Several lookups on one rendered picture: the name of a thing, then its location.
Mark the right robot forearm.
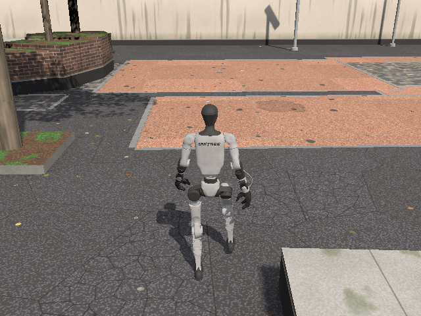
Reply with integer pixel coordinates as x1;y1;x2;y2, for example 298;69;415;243
235;160;249;193

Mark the robot right hand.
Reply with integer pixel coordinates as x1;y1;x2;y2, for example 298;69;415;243
236;190;251;209

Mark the robot thigh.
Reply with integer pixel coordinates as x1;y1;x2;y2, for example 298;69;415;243
187;185;203;238
219;182;233;217

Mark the left robot thigh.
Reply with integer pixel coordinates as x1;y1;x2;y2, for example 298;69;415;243
187;185;203;238

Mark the robot left hand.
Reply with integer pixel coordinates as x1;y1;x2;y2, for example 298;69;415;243
175;178;190;191

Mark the left robot forearm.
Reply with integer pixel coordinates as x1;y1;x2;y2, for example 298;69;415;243
176;158;187;181

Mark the right robot upper arm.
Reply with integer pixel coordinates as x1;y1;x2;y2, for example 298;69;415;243
224;133;241;171

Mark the right robot thigh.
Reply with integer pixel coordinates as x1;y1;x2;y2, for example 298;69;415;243
219;182;233;217

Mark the left robot upper arm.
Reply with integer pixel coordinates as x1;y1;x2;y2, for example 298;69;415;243
180;132;196;167

